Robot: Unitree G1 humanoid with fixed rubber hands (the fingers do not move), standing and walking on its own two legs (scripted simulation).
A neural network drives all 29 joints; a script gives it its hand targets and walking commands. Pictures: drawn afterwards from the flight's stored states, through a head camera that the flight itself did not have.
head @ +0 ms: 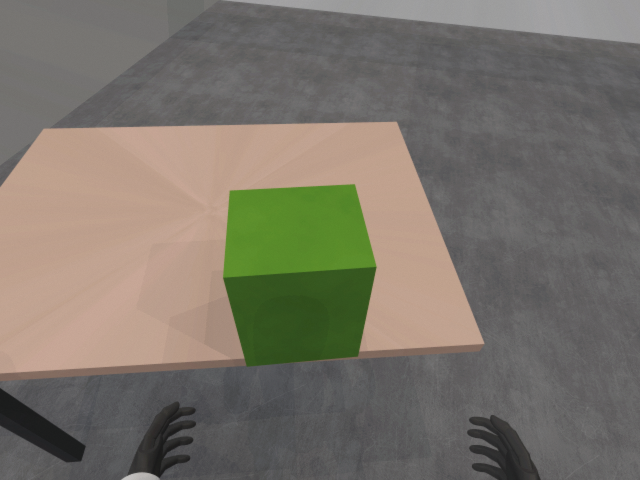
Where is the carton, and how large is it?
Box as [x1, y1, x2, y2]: [223, 184, 376, 366]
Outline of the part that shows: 354,184 230,190 223,279 247,366 357,356 376,266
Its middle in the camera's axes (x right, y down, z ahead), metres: -0.04 +0.06 +0.62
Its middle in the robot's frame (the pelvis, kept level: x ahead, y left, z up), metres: +0.42 +0.05 -0.02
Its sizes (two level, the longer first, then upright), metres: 0.188 0.162 0.244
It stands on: a table, 0.64 m high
